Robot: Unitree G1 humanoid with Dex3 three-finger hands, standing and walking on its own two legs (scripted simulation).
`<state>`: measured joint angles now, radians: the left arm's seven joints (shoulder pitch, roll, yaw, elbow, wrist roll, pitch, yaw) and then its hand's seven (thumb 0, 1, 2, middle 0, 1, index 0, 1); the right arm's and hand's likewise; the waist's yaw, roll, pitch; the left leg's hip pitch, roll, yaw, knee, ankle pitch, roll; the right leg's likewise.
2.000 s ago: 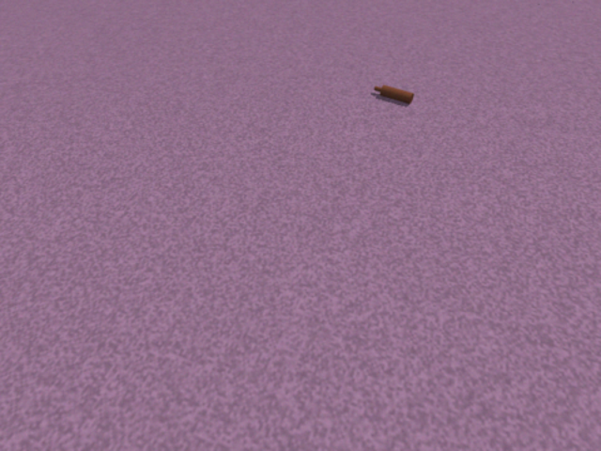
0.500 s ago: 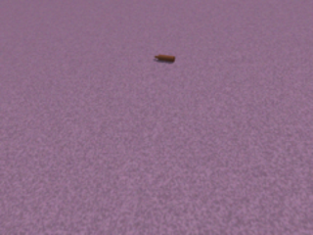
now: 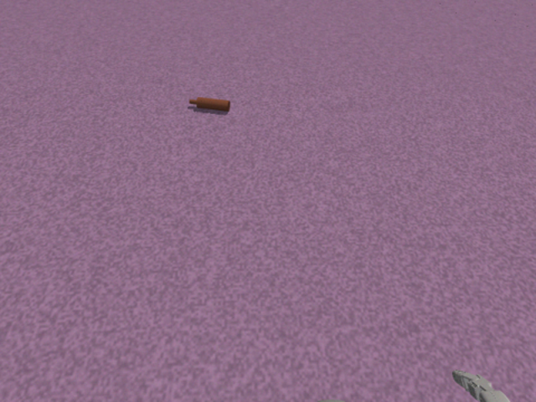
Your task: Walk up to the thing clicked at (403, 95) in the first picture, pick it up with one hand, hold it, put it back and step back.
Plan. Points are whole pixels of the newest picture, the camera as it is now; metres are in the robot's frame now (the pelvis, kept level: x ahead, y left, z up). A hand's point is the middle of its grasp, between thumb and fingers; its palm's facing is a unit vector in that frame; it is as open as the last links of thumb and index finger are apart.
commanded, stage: walk up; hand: left
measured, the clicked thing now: (209, 103) +1.83 +0.35 -0.73
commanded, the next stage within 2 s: none
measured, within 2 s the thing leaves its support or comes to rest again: neither
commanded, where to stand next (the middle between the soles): +1.31 +0.20 m, yaw -10 degrees
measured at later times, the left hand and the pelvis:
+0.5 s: hand (150, 255) +0.40 +0.25 -0.11, palm faces -0.10 -0.91 -0.41, open 7.4 cm; pelvis +0.28 -0.01 +0.00, yaw -5 degrees
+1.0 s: hand (141, 170) +0.65 +0.33 -0.13, palm faces -0.20 -0.90 -0.38, open 7.4 cm; pelvis +0.53 +0.07 +0.01, yaw -8 degrees
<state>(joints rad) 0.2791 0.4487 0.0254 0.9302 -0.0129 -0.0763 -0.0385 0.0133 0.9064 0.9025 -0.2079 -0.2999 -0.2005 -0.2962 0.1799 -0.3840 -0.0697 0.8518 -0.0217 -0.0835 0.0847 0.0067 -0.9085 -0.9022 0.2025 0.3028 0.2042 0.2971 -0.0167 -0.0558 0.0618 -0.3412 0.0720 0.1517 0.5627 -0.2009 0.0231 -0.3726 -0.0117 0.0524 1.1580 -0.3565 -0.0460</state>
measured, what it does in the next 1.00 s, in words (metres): walks ahead: right foot, then left foot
